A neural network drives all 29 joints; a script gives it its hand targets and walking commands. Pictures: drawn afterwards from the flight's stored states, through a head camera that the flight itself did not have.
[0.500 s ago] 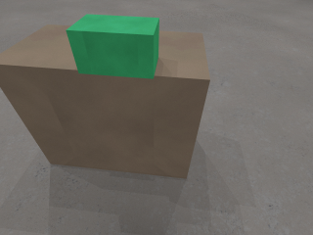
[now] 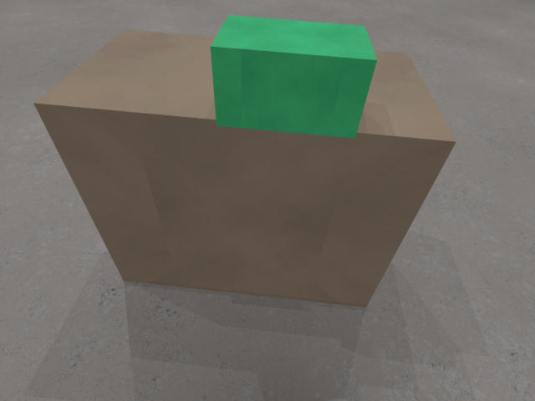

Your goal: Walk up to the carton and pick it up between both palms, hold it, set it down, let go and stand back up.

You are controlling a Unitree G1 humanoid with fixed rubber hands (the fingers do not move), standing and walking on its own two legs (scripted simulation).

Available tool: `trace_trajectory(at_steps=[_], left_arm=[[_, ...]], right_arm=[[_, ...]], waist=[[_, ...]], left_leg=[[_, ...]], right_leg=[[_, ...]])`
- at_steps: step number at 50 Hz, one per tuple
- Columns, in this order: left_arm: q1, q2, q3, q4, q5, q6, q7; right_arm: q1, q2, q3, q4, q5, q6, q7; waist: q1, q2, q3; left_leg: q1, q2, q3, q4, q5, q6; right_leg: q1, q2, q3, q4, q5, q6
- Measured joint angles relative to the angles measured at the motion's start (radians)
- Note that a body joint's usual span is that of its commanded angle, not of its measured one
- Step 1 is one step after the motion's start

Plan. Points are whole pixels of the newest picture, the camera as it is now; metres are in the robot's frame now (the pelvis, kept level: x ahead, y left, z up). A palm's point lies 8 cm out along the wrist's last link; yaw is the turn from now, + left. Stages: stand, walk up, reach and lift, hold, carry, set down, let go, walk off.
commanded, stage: walk up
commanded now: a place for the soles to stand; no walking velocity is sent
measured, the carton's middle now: (290, 75) +0.76 +0.01 +0.16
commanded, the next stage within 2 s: none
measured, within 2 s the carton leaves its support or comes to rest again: neither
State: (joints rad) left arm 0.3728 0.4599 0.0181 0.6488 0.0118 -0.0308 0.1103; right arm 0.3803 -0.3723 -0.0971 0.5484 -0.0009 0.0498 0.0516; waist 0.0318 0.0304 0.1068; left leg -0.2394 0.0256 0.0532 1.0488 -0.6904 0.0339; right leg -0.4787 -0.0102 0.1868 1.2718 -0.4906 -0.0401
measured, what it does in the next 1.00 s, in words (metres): walks ahead: right foot, then left foot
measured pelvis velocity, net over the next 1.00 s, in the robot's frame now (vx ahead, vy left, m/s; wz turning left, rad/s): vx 0.14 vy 0.08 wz -0.12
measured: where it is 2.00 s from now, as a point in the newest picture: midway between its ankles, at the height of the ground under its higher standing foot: outside the picture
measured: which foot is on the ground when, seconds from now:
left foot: down 0.00-0.32, up 0.34-0.54, down 0.56-1.00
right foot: up 0.00-0.22, down 0.24-0.58, up 0.60-1.00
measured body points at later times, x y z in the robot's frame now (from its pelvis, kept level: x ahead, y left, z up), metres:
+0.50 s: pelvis +0.14 +0.09 +0.03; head +0.15 +0.12 +0.47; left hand +0.22 +0.41 -0.08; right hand +0.29 -0.21 -0.03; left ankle +0.14 +0.20 -0.59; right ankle +0.15 -0.05 -0.67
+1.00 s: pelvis +0.14 +0.08 +0.02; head +0.19 +0.13 +0.46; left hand +0.25 +0.38 -0.12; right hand +0.22 -0.25 -0.03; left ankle +0.26 +0.23 -0.67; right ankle +0.12 -0.07 -0.62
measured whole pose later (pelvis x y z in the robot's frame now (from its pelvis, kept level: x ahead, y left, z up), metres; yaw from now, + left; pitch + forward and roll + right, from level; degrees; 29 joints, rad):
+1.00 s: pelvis +0.14 +0.08 +0.02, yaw -7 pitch -7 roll +0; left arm 0.28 0.46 0.02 0.67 0.01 0.11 0.00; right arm 0.35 -0.34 -0.09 0.51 0.00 -0.02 -0.11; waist 0.05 -0.12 0.23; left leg -0.45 0.15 0.06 0.90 -0.32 -0.04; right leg -0.42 0.06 0.14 1.25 -0.47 -0.03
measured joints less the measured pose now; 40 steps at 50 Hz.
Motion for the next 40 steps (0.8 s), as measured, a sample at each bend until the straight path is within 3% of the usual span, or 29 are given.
trace_trajectory(at_steps=[4, 8, 13, 15, 16, 18, 20, 22, 24, 26, 28, 29, 33, 36, 40], left_arm=[[-0.008, 0.001, 0.0, -0.001, 0.0, 0.0, -0.006], [-0.04, 0.001, 0.0, -0.001, 0.0, 0.005, -0.02], [-0.103, -0.016, 0.0, -0.001, 0.0, 0.007, -0.044], [-0.117, -0.042, -0.001, -0.001, 0.0, 0.007, -0.051], [-0.119, -0.052, 0.0, -0.002, 0.0, 0.007, -0.054], [-0.114, -0.044, 0.001, -0.003, 0.0, 0.007, -0.05], [-0.088, -0.033, 0.001, -0.002, 0.0, 0.007, -0.028], [-0.053, -0.036, 0.0, 0.002, 0.0, 0.007, -0.015], [-0.031, -0.036, -0.001, 0.01, 0.0, 0.007, -0.014], [-0.031, -0.036, -0.001, 0.009, 0.0, 0.007, -0.025], [-0.039, -0.036, -0.001, -0.001, 0.0, 0.007, -0.042], [-0.055, -0.032, 0.0, -0.001, 0.0, 0.008, -0.049], [-0.09, -0.029, 0.0, -0.002, 0.0, 0.065, -0.068], [-0.091, -0.018, 0.0, -0.003, 0.0, 0.116, -0.08], [-0.091, -0.005, 0.0, 0.002, 0.0, 0.135, -0.089]], right_arm=[[0.125, 0.031, 0.0, 0.021, 0.0, 0.0, -0.031], [0.197, 0.031, 0.0, 0.021, 0.0, -0.005, -0.06], [0.231, 0.031, 0.0, 0.021, 0.0, -0.012, -0.09], [0.222, 0.031, 0.0, 0.021, 0.0, -0.012, -0.098], [0.209, 0.032, 0.001, 0.021, 0.0, -0.012, -0.098], [0.171, 0.046, 0.001, 0.022, 0.0, -0.012, -0.096], [0.105, 0.046, 0.0, 0.021, 0.0, -0.013, -0.096], [0.012, 0.033, 0.0, 0.019, 0.0, -0.028, -0.091], [-0.076, 0.027, 0.0, -0.001, 0.0, -0.044, -0.078], [-0.138, 0.025, 0.0, -0.04, 0.0, -0.062, -0.073], [-0.171, 0.015, 0.0, -0.062, 0.0, -0.089, -0.076], [-0.181, 0.017, 0.0, -0.06, 0.0, -0.095, -0.081], [-0.168, 0.026, 0.011, -0.057, 0.0, -0.077, -0.12], [-0.145, 0.032, 0.011, -0.047, 0.0, -0.071, -0.139], [-0.082, 0.032, 0.011, -0.035, 0.0, -0.071, -0.159]], waist=[[-0.035, -0.085, -0.013], [-0.063, -0.13, -0.012], [-0.079, -0.132, -0.005], [-0.078, -0.081, 0.005], [-0.077, -0.051, 0.019], [-0.055, -0.044, 0.03], [-0.007, -0.072, 0.029], [0.02, -0.073, 0.028], [0.022, -0.068, 0.026], [0.021, -0.061, 0.024], [0.021, -0.038, 0.025], [0.022, -0.044, 0.044], [0.021, -0.059, 0.086], [0.021, -0.079, 0.096], [0.022, -0.123, 0.116]], left_leg=[[0.091, -0.058, 0.018, -0.102, 0.015, 0.003], [0.139, -0.106, 0.018, -0.186, 0.033, 0.039], [0.171, -0.15, 0.017, -0.254, 0.031, 0.066], [0.17, -0.117, 0.016, -0.235, 0.032, 0.057], [0.152, -0.086, 0.017, -0.173, 0.055, 0.033], [0.03, -0.073, 0.015, 0.135, 0.174, -0.08], [-0.099, -0.099, 0.012, 0.424, 0.08, -0.104], [-0.202, -0.081, -0.006, 0.529, 0.037, -0.105], [-0.266, -0.038, -0.028, 0.431, 0.035, -0.105], [-0.27, 0.008, -0.031, 0.144, 0.075, -0.104], [-0.236, 0.04, -0.028, -0.155, 0.318, -0.104], [-0.235, 0.025, -0.018, -0.139, 0.4, -0.085], [-0.234, -0.001, -0.001, -0.011, 0.279, -0.01], [-0.224, 0.019, 0.009, -0.014, 0.267, -0.003], [-0.208, 0.031, 0.01, -0.077, 0.303, -0.019]], right_leg=[[-0.001, 0.013, -0.061, 0.039, 0.024, 0.0], [-0.002, 0.021, -0.138, -0.099, 0.047, 0.0], [-0.001, 0.026, -0.189, -0.335, 0.091, 0.0], [0.019, 0.055, -0.202, -0.363, 0.105, 0.002], [0.048, 0.076, -0.215, -0.394, 0.105, 0.003], [0.083, 0.082, -0.216, -0.419, 0.095, -0.003], [0.097, 0.071, -0.171, -0.401, 0.071, -0.008], [0.127, 0.062, -0.137, -0.405, 0.058, -0.008], [0.156, 0.044, -0.119, -0.408, 0.042, -0.008], [0.163, 0.023, -0.106, -0.388, 0.017, -0.006], [0.155, 0.014, -0.102, -0.335, -0.025, 0.007], [0.155, 0.001, -0.09, -0.286, -0.049, 0.007], [0.105, 0.032, -0.036, -0.034, -0.119, 0.007], [0.057, 0.061, -0.039, 0.061, -0.046, 0.008], [0.055, 0.071, -0.038, 0.03, -0.004, 0.008]])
